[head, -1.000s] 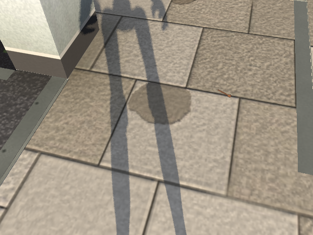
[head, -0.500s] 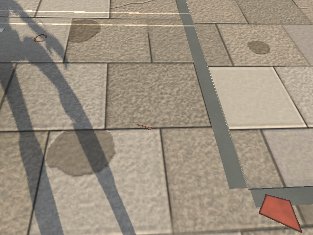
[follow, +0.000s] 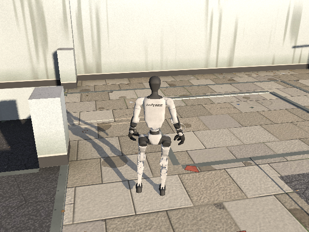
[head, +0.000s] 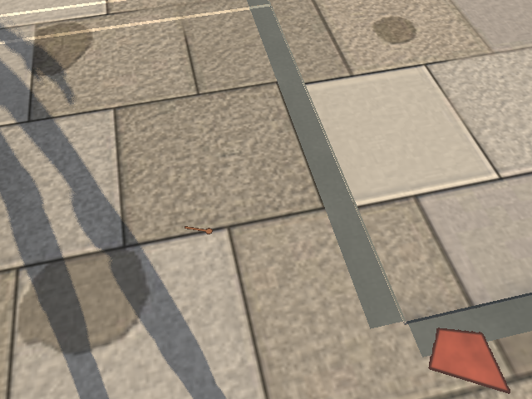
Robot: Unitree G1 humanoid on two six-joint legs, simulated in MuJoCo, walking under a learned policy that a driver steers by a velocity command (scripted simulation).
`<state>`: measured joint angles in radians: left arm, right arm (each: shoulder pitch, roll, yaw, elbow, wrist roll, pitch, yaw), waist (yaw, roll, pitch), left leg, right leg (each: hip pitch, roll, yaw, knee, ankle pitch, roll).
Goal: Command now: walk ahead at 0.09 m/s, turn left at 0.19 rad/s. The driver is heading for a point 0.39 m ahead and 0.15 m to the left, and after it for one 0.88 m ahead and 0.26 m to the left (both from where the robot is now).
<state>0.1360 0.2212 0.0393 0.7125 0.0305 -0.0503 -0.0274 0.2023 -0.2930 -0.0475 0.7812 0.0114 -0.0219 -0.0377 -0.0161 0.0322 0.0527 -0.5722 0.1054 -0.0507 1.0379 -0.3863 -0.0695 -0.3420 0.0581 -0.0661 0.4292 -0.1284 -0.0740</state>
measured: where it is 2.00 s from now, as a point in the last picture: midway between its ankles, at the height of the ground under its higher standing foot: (145, 353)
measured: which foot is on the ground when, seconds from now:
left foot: up 0.00-0.24, down 0.26-0.76, up 0.78-1.00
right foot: down 0.00-0.26, up 0.28-0.74, down 0.76-1.00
